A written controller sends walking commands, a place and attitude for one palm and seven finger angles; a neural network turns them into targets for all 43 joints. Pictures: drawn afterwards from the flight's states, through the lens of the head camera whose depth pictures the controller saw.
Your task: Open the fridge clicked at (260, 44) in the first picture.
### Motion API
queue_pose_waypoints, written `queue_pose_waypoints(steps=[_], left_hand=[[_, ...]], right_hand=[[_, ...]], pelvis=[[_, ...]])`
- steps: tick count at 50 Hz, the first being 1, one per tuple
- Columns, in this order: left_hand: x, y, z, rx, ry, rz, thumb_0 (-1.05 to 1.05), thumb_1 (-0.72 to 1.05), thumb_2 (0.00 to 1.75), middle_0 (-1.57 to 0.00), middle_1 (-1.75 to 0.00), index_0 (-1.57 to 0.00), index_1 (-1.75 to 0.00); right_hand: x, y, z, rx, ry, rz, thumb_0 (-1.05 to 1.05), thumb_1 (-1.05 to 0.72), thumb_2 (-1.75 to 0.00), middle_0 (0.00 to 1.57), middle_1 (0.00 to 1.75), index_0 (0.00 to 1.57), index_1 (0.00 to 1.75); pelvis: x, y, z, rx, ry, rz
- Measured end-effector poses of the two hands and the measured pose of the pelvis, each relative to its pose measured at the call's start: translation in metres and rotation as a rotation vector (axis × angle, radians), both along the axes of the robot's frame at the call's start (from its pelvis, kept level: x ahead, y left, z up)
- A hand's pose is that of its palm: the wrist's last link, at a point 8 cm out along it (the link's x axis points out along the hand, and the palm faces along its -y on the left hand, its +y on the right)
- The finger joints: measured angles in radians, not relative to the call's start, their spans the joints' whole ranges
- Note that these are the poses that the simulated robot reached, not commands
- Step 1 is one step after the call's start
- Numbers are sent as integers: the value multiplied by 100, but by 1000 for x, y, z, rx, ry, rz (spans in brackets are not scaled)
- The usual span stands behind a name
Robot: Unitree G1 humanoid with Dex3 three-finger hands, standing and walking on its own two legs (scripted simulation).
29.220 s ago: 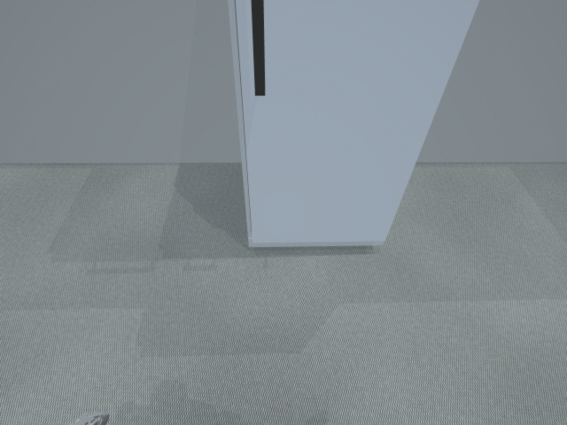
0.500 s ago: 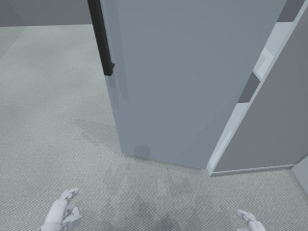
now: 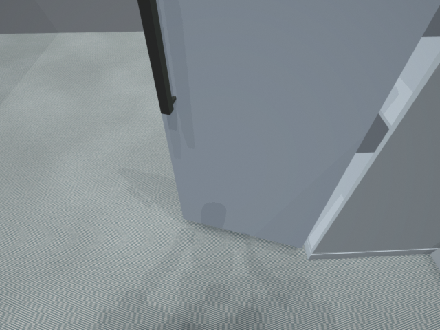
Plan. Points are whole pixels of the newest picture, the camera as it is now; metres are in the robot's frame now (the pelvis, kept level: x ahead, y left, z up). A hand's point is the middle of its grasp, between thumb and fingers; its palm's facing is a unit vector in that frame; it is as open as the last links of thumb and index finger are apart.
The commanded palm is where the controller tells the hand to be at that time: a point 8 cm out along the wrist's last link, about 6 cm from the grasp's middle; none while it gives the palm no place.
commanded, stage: let the arm hang, fingers relaxed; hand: left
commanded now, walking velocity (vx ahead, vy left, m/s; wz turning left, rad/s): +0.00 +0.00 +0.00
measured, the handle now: (156, 26) +0.65 +0.18 +0.23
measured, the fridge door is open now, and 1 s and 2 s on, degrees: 72 72 72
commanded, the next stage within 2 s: look to check the result in 0.40 s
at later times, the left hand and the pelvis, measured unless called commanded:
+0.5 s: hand out of the picture +0.13 +0.22 -0.15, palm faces -0.05 -0.95 -0.32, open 7.4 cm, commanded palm none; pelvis +0.03 -0.01 +0.00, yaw -1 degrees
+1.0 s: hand out of the picture +0.12 +0.22 -0.15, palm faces -0.04 -0.94 -0.34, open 7.4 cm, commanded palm none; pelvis +0.04 -0.02 +0.00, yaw -1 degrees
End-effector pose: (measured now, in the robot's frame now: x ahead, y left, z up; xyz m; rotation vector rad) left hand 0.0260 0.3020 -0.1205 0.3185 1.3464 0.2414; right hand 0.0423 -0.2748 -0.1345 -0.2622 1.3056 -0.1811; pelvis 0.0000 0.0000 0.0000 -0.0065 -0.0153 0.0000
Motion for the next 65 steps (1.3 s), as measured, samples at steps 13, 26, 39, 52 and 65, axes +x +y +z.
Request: queue_pose_waypoints(steps=[13, 26, 39, 52, 65], left_hand=[[85, -19, 10, -25, -186, -84, 1, 91, 90, -20, -30, -20, -30], [97, -32, 3, -45, -150, -91, 1, 90, 90, -20, -30, -20, -30], [85, -32, 3, -23, -95, -69, 1, 90, 90, -20, -30, -20, -30], [91, -39, 4, -30, -127, -75, 1, 90, 90, -20, -30, -20, -30], [91, -40, 4, -31, -133, -80, 1, 90, 90, -20, -30, -20, -30]], right_hand=[[75, -22, 22, -39, -168, 44, 0, -91, -90, 20, 30, 20, 30], [62, -34, 19, -55, -86, 19, 0, -91, -90, 20, 30, 20, 30], [47, -32, 10, -31, -23, -7, 0, -91, -90, 20, 30, 20, 30], [60, -38, 14, -36, -71, 0, 0, -91, -90, 20, 30, 20, 30], [57, -45, 18, -51, -76, 1, 0, -91, -90, 20, 30, 20, 30]], pelvis=[[15, -6, 3, 9, 2, -8], [30, -13, 4, 12, 7, -14], [37, -20, 4, 12, 1, -18], [36, -24, 4, 13, -5, -21], [33, -26, 5, 12, -9, -23]])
